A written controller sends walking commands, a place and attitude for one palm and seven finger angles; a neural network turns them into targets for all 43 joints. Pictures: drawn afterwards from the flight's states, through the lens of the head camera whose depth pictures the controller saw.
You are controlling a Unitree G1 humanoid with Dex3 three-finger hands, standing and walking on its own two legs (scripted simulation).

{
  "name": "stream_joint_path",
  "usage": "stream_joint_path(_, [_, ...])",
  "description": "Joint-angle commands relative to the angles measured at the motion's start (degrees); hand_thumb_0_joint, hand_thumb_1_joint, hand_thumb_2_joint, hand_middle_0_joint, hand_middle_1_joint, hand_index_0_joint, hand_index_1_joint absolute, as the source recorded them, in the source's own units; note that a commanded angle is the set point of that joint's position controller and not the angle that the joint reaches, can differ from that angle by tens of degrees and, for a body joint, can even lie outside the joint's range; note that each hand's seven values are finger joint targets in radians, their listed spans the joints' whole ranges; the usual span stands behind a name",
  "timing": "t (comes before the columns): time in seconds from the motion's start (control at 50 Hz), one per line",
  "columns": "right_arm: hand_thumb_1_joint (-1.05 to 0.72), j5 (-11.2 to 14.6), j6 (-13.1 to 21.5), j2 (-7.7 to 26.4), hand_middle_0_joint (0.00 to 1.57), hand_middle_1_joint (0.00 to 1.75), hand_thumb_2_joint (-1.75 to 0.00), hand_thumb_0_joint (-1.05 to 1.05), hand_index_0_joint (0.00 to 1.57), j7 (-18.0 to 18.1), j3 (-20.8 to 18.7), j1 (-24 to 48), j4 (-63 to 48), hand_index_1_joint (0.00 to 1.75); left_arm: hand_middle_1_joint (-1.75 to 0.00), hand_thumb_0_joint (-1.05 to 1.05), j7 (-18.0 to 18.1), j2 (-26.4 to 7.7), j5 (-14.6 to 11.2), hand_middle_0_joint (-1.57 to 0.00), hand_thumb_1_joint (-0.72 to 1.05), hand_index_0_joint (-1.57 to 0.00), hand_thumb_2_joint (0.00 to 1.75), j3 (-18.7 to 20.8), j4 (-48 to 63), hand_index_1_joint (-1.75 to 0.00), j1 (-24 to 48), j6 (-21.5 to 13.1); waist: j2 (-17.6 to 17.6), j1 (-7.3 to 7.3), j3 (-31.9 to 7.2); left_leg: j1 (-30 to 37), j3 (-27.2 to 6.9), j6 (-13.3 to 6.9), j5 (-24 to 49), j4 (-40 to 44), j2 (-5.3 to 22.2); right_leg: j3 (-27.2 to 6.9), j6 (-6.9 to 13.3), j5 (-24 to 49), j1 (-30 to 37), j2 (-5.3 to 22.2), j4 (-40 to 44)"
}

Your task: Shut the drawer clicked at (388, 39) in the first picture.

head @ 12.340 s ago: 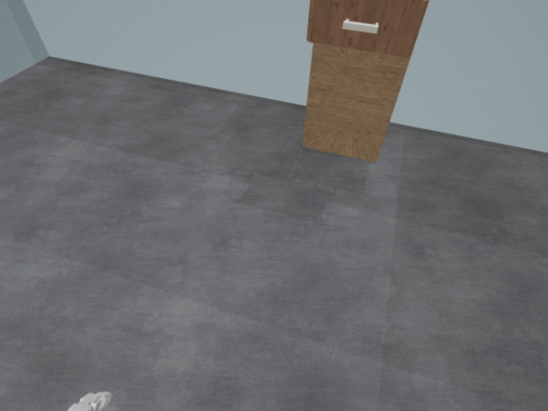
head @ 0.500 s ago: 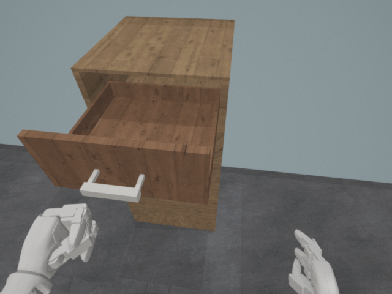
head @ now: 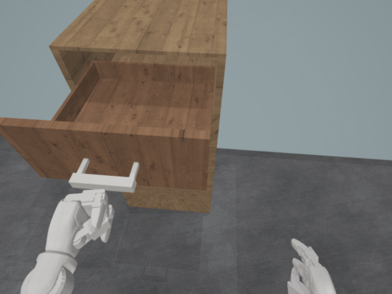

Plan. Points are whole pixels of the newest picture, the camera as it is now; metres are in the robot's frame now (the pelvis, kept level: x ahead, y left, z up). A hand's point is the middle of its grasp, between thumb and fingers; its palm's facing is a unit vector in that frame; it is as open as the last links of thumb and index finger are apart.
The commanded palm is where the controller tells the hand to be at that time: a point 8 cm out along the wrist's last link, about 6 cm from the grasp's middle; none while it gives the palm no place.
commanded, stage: bring the fist close to the handle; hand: left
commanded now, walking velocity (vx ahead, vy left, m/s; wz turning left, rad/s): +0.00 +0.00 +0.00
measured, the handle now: (106, 173) +0.33 +0.20 +0.08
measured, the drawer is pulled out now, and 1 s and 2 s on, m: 0.27 0.26 0.12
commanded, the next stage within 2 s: push the drawer shut in 0.40 s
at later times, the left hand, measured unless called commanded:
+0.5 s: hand (104, 222) +0.23 +0.18 +0.07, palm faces +0.02 -1.00 -0.08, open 3.3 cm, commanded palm +0.20 +0.24 +0.08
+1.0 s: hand (106, 205) +0.26 +0.18 +0.07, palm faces -0.01 -1.00 -0.05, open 3.2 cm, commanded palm +0.25 +0.24 +0.08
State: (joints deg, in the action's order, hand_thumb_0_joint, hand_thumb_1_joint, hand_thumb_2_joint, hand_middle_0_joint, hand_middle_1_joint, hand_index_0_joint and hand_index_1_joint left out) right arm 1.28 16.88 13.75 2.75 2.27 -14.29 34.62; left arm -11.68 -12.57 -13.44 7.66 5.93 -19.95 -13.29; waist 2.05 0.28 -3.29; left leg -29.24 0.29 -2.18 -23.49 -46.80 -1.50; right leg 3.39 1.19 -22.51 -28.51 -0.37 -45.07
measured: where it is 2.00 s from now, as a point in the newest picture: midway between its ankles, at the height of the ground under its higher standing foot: outside the picture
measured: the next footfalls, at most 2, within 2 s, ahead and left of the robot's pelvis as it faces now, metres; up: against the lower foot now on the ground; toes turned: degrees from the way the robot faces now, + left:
none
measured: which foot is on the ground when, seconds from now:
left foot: down 0.00-1.00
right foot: down 0.00-1.00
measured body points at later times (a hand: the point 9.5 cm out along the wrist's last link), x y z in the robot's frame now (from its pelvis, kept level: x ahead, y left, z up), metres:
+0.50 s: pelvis +0.01 -0.02 +0.00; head +0.03 -0.04 +0.45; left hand +0.22 +0.23 +0.08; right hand +0.18 -0.26 -0.08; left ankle +0.00 +0.09 -0.71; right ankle +0.00 -0.11 -0.71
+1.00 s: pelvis +0.00 -0.01 +0.00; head +0.04 -0.03 +0.45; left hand +0.26 +0.24 +0.08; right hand +0.17 -0.25 -0.09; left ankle +0.00 +0.09 -0.71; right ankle +0.00 -0.11 -0.71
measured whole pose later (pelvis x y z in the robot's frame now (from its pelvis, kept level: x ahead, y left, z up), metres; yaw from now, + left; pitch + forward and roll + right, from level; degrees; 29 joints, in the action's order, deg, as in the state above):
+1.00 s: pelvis +0.00 -0.01 +0.00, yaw +1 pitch +7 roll -1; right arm 2.2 13.9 15.2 4.0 2.1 -13.9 35.4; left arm -17.0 -15.2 -16.9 12.1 -7.3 -9.0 -15.9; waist 2.8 0.2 -3.6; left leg -31.4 -1.0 -1.1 -23.8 -48.1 -0.8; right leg 4.7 2.3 -23.0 -30.3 -1.1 -46.1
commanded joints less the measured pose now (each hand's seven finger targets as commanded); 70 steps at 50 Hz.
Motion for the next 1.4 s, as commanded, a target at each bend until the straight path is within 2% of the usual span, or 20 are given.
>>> stream_joint_path(0.0, [-0.9, 0.5, 2.7, 7.6, 0.2, 0.3, -0.9, 0.0, 0.2, 0.2, -3.2, 3.7, -9.2, 0.3, -1.6, 0.0, -0.3, -6.8, -1.4, -1.4, 0.9, -1.4, 0.9, 4.7, 11.0, -1.6, 5.1, -4.7, 0.8, -0.4, -10.5, 4.5, -3.3, 2.1, 13.8, 7.0, 1.7, 0.5, 0.2, 11.3, 2.1, -0.1, 4.5])
stream_joint_path(0.04, [-0.9, 0.5, 2.3, 7.5, 0.2, 0.3, -0.9, 0.0, 0.2, 0.2, -3.3, 3.9, -9.3, 0.3, -1.6, 0.0, 0.0, -8.9, -1.3, -1.4, 0.9, -1.4, 0.9, 6.9, 11.5, -1.6, 3.6, -5.1, 1.2, -1.13, -11.4, 4.4, -3.1, 2.0, 15.4, 6.9, 1.8, 0.3, 0.4, 12.5, 3.4, -0.1, 4.4])
stream_joint_path(0.06, [-0.9, 0.6, 2.3, 7.3, 0.2, 0.3, -0.9, 0.0, 0.2, 0.0, -3.2, 3.8, -9.9, 0.3, -1.6, 0.0, -0.2, -6.8, -1.3, -1.4, 0.9, -1.4, 0.9, 4.6, 12.3, -1.6, 3.4, -5.3, 0.9, -0.66, -12.0, 4.9, -3.0, 1.9, 16.2, 6.7, 1.8, 0.3, 0.3, 13.4, 3.5, -0.1, 4.2])
stream_joint_path(0.1, [-0.9, 0.6, 2.1, 7.3, 0.2, 0.3, -0.9, 0.0, 0.2, -0.1, -3.4, 3.5, -10.2, 0.3, -1.6, 0.0, -0.2, -8.0, -1.8, -1.4, 0.9, -1.4, 0.9, 5.9, 13.2, -1.6, 3.5, -5.5, 0.5, -0.68, -12.9, 4.5, -2.7, 1.8, 16.8, 6.2, 1.8, 0.1, 0.1, 14.6, 4.2, 0.0, 4.1])
stream_joint_path(0.2, [-0.9, 0.9, 1.3, 7.3, 0.2, 0.3, -0.9, 0.0, 0.2, -0.1, -3.5, 3.6, -9.9, 0.3, -1.6, 0.0, -1.1, -7.5, -2.9, -1.4, 0.9, -1.4, 0.9, 6.8, 10.2, -1.6, 0.9, -5.3, -1.0, -0.2, -9.6, 2.1, -2.0, 1.4, 14.7, 5.7, 1.5, -0.3, -0.1, 14.2, 3.7, -0.1, 5.0])
stream_joint_path(0.34, [-0.9, 0.9, 1.0, 7.8, 0.2, 0.3, -0.9, 0.0, 0.2, 0.6, -3.4, 3.8, -9.6, 0.3, -1.6, 0.0, -2.9, -11.1, -3.8, -1.4, 0.9, -1.4, 0.9, 9.5, 9.9, -1.6, 4.3, -5.8, -1.9, 0.66, -9.2, 0.5, -1.6, 0.6, 11.3, 4.3, 1.1, -2.6, -0.5, 11.1, 3.7, 0.4, 7.0])
stream_joint_path(0.44, [-0.9, 1.1, 1.0, 7.6, 0.2, 0.3, -0.9, 0.0, 0.2, 0.8, -3.3, 3.9, -9.0, 0.3, -1.6, 0.0, -4.3, -12.4, -5.2, -1.4, 0.9, -1.4, 0.9, 11.8, 8.7, -1.6, 5.7, -7.1, 0.1, 0.46, -10.6, 0.4, -1.3, 0.6, 12.5, 3.5, 0.9, -3.9, -0.6, 12.8, 5.4, 0.9, 7.3])
stream_joint_path(0.46, [-0.9, 1.1, 1.1, 7.3, 0.2, 0.3, -0.9, 0.0, 0.2, 0.7, -3.2, 3.9, -9.4, 0.3, -1.6, 0.0, -4.8, -10.8, -5.4, -1.4, 0.9, -1.4, 0.9, 10.5, 8.2, -1.6, 4.8, -7.0, 0.3, 0.42, -10.6, 0.7, -1.2, 0.6, 12.6, 3.7, 0.9, -3.7, -0.7, 13.1, 5.2, 0.9, 7.1])
stream_joint_path(0.52, [-0.9, 1.3, 1.2, 7.9, 0.2, 0.3, -0.9, 0.0, 0.2, 0.9, -3.3, 3.6, -9.0, 0.3, -1.6, 0.0, -5.9, -12.0, -6.1, -1.4, 0.9, -1.4, 0.9, 11.5, 5.8, -1.6, 6.6, -6.6, -0.8, 0.86, -10.2, 0.0, -1.3, 0.6, 12.3, 3.2, 0.8, -4.5, -1.1, 13.3, 5.2, 1.2, 7.7])
stream_joint_path(0.56, [-0.9, 1.3, 0.9, 8.1, 0.2, 0.3, -0.9, 0.0, 0.2, 1.1, -3.2, 3.6, -8.4, 0.3, -1.6, 0.0, -6.5, -11.7, -6.0, -1.4, 0.9, -1.4, 0.9, 10.7, 3.6, -1.6, 9.2, -6.3, -2.1, 1.57, -8.6, -0.6, -1.3, 0.5, 11.4, 3.1, 0.9, -4.8, -1.2, 11.8, 4.2, 1.2, 8.2])
stream_joint_path(0.64, [-0.9, 1.4, 0.7, 8.6, 0.2, 0.3, -0.9, 0.0, 0.2, 1.5, -3.2, 3.8, -8.2, 0.3, -1.6, 0.0, -7.2, -14.6, -6.4, -1.4, 0.9, -1.4, 0.9, 13.0, 1.9, -1.6, 12.3, -5.8, -1.2, 0.97, -10.0, -0.5, -1.4, 0.5, 12.3, 3.1, 1.1, -5.4, -1.2, 12.8, 5.6, 1.5, 8.2])
stream_joint_path(0.7, [-0.9, 1.4, 0.9, 8.2, 0.2, 0.3, -0.9, 0.0, 0.2, 1.4, -3.1, 3.8, -8.9, 0.3, -1.6, 0.0, -7.1, -12.3, -6.4, -1.4, 0.9, -1.4, 0.9, 10.5, 3.5, -1.6, 14.7, -5.9, 0.9, 0.75, -12.8, 2.3, -1.4, 0.5, 14.1, 4.1, 1.0, -3.9, -1.0, 15.4, 5.9, 1.1, 7.0])
stream_joint_path(0.76, [-0.9, 1.2, 0.8, 8.4, 0.2, 0.3, -0.9, 0.0, 0.2, 1.3, -3.1, 3.3, -8.5, 0.3, -1.6, 0.0, -6.1, -12.8, -6.2, -1.4, 0.9, -1.4, 0.9, 11.5, 2.1, -1.6, 14.9, -6.0, -0.9, 0.73, -12.8, 2.2, -1.6, 0.5, 15.2, 4.5, 1.1, -3.1, -0.9, 16.9, 6.1, 0.7, 6.3])
stream_joint_path(0.88, [-0.9, 1.3, 0.6, 8.4, 0.2, 0.3, -0.9, 0.0, 0.2, 1.4, -3.0, 3.3, -7.8, 0.3, -1.6, 0.0, -5.0, -11.2, -4.9, -1.4, 0.9, -1.4, 0.9, 8.1, 1.1, -1.6, 22.3, -6.3, 0.6, 1.87, -10.9, 3.2, -2.2, 0.7, 11.5, 5.6, 1.3, -2.1, -0.5, 11.1, 2.4, 0.4, 6.6])
stream_joint_path(0.94, [-0.9, 1.3, 0.2, 8.9, 0.2, 0.3, -0.9, 0.0, 0.2, 1.8, -3.0, 3.5, -6.9, 0.3, -1.6, 0.0, -4.4, -12.9, -4.1, -1.4, 0.9, -1.4, 0.9, 8.7, -0.7, -1.6, 27.0, -6.2, -0.3, 2.42, -9.8, 2.8, -2.8, 0.6, 9.6, 6.0, 1.5, -2.0, -0.4, 8.3, 1.1, 0.3, 6.9])
stream_joint_path(1.12, [-0.9, 1.5, -0.5, 8.6, 0.2, 0.3, -0.9, 0.0, 0.2, 1.8, -2.6, 3.8, -6.4, 0.3, -1.6, 0.0, -4.4, -12.2, -3.9, -1.4, 0.9, -1.4, 0.9, 7.0, -4.8, -1.6, 36.5, -5.4, 2.4, 2.12, -13.9, 5.2, -3.3, 1.1, 9.5, 7.2, 1.4, -1.7, 0.0, 8.0, 1.9, 0.3, 6.5])
stream_joint_path(1.26, [-0.9, 1.5, -1.7, 8.8, 0.2, 0.3, -0.9, 0.0, 0.2, 1.4, -2.4, 3.3, -6.0, 0.3, -1.6, 0.0, -2.7, -11.8, -2.6, -1.4, 0.9, -1.4, 0.9, 5.7, -10.8, -1.6, 42.7, -5.1, 0.0, 2.79, -11.5, 4.2, -3.6, 1.1, 7.3, 8.2, 1.7, -1.7, 0.0, 5.9, 0.5, 0.1, 6.9])
stream_joint_path(1.32, [-0.9, 1.5, -2.1, 8.8, 0.2, 0.3, -0.9, 0.0, 0.2, 1.4, -2.5, 3.0, -5.9, 0.3, -1.6, 0.0, -2.2, -11.7, -2.0, -1.4, 0.9, -1.4, 0.9, 5.2, -12.6, -1.6, 47.6, -5.4, 1.1, 3.05, -11.7, 4.9, -3.7, 1.2, 6.2, 8.6, 1.7, -1.7, 0.1, 5.3, -0.2, 0.2, 6.9])
stream_joint_path(1.34, [-0.9, 1.4, -2.4, 9.2, 0.2, 0.3, -0.9, 0.0, 0.2, 1.4, -2.7, 2.5, -5.6, 0.3, -1.6, 0.0, -1.8, -13.9, -1.8, -1.4, 0.9, -1.4, 0.9, 7.3, -14.3, -1.6, 46.9, -5.3, -1.5, 2.79, -11.8, 3.9, -3.7, 1.0, 6.4, 8.4, 1.8, -1.9, 0.1, 5.2, 0.6, 0.2, 7.1])
stream_joint_path(1.38, [-0.9, 1.5, -3.0, 9.0, 0.2, 0.3, -0.9, 0.0, 0.2, 1.2, -2.6, 2.1, -5.6, 0.3, -1.6, 0.0, -1.8, -13.5, -1.5, -1.4, 0.9, -1.4, 0.9, 6.8, -15.3, -1.6, 49.2, -5.5, -0.2, 2.74, -13.8, 4.5, -3.1, 1.0, 7.4, 8.2, 1.5, -2.3, 0.1, 6.5, 1.7, 0.3, 7.0])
